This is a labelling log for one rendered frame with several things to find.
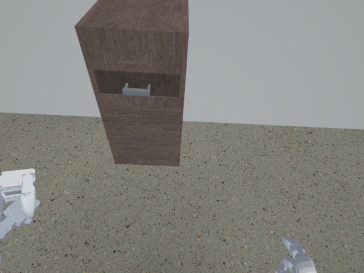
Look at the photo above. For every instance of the left robot hand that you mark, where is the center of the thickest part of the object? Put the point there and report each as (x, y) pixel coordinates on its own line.
(17, 188)

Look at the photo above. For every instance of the drawer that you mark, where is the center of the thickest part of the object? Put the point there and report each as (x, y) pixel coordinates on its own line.
(162, 84)

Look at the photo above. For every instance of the cabinet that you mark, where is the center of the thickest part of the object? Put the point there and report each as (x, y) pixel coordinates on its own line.
(141, 130)

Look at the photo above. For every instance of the handle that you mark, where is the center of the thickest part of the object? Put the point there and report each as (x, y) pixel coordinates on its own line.
(136, 91)
(132, 64)

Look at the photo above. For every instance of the right robot hand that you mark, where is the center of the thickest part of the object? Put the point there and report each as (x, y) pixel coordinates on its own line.
(301, 263)

